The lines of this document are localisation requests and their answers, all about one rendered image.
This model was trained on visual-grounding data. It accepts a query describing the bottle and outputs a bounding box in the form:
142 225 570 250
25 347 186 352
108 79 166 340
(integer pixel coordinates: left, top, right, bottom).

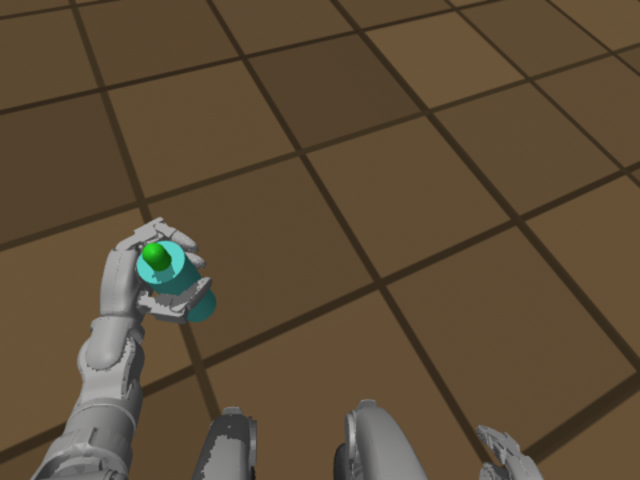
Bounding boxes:
137 241 216 322

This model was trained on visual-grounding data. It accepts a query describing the left robot arm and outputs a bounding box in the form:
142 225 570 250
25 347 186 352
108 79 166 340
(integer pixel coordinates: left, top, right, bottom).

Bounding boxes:
30 315 145 480

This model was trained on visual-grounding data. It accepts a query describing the right robot hand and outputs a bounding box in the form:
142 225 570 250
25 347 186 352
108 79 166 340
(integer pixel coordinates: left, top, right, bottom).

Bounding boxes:
476 425 545 480

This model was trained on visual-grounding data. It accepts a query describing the left robot hand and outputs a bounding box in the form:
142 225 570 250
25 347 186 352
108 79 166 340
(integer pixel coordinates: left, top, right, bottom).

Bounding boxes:
100 217 212 324

